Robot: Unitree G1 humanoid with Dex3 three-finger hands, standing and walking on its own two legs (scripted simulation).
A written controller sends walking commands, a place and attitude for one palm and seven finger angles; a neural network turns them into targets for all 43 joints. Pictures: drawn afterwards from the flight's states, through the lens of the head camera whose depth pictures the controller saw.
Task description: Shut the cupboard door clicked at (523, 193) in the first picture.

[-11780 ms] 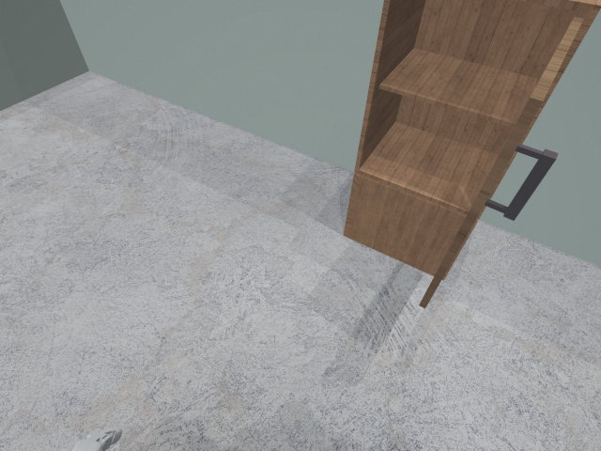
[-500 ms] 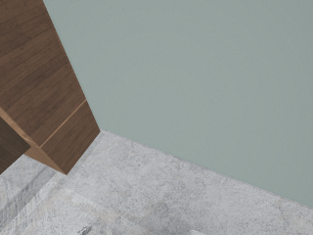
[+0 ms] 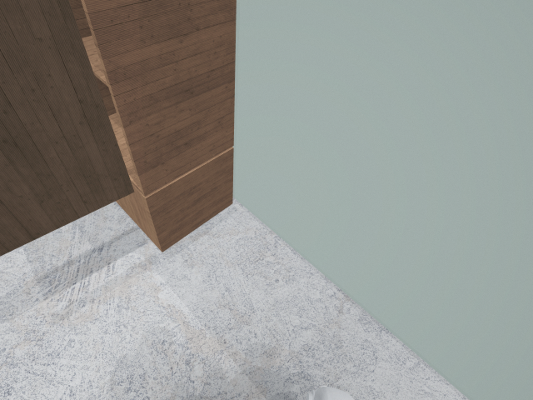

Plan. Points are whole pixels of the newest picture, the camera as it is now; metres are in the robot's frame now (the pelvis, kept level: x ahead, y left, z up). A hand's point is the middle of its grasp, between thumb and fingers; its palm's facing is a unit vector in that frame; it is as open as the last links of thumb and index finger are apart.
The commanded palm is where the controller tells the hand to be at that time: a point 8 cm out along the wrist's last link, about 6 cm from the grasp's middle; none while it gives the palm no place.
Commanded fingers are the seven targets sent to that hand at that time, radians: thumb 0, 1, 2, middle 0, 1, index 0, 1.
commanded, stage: turn to face it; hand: left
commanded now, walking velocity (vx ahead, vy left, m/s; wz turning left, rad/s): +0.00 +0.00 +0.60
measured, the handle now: out of the picture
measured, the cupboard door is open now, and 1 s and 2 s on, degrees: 85 85 85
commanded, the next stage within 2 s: take the last steps up to it in 1.24 s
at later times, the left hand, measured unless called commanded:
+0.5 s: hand out of the picture +0.03 +0.16 -0.12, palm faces +0.30 -0.90 -0.31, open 7.4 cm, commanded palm none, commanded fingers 0.00 0.90 0.90 -0.20 -0.30 -0.20 -0.30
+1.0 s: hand out of the picture -0.15 +0.19 -0.17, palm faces +0.59 -0.77 -0.26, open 7.4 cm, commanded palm none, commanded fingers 0.00 0.90 0.90 -0.20 -0.30 -0.20 -0.30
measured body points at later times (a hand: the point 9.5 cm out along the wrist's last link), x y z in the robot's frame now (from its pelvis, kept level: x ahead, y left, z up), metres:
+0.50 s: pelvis -0.01 -0.06 +0.01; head +0.02 -0.09 +0.46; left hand +0.01 +0.21 -0.10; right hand +0.12 -0.30 -0.15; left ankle -0.03 +0.08 -0.65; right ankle +0.01 -0.16 -0.73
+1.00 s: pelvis -0.05 -0.02 +0.01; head -0.03 +0.04 +0.46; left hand -0.18 +0.23 -0.15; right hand +0.19 -0.16 -0.11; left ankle -0.10 +0.05 -0.73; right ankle +0.01 -0.17 -0.64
